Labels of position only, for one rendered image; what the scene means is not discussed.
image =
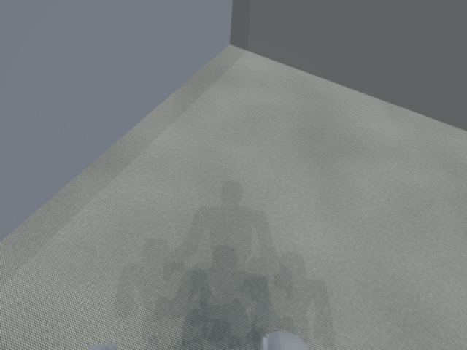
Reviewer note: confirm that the right robot thigh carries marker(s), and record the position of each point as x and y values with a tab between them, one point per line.
282	340

